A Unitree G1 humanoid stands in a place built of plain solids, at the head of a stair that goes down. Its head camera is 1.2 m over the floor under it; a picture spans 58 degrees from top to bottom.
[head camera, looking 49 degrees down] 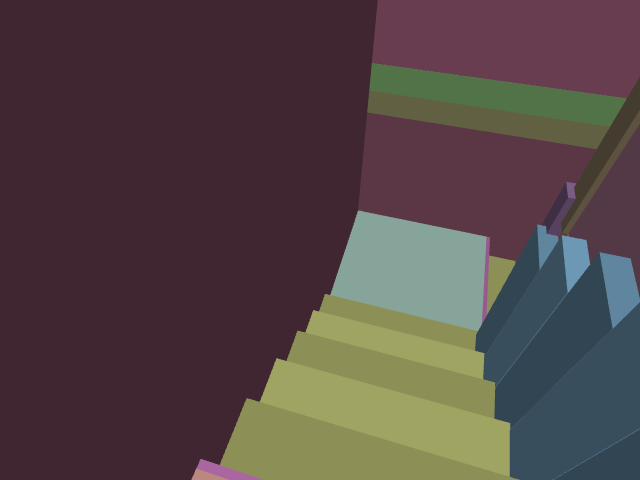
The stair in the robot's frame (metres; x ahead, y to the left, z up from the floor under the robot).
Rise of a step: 0.19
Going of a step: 0.24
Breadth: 0.96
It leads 16 degrees to the right of straight ahead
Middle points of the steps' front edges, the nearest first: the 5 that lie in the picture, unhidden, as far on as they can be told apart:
0.40 -0.22 -0.19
0.63 -0.29 -0.39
0.86 -0.36 -0.58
1.09 -0.42 -0.77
1.32 -0.49 -0.97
